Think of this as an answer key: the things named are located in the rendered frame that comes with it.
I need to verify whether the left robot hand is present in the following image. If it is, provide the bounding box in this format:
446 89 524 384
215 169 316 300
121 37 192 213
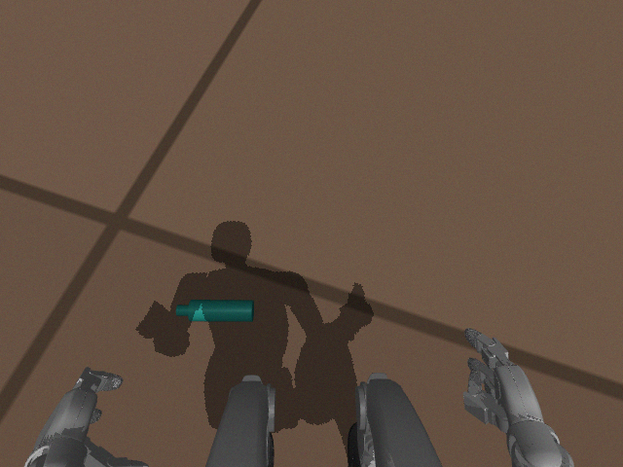
33 367 149 467

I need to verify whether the right robot arm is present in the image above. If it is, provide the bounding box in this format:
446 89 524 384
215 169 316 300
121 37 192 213
506 420 574 467

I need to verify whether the bottle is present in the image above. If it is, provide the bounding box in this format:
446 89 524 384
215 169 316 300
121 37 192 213
176 300 254 322

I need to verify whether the right robot hand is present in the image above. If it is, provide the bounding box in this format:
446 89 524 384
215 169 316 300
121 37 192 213
463 328 544 435

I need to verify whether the left robot arm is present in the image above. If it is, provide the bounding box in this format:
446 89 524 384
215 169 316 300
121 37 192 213
24 438 88 467

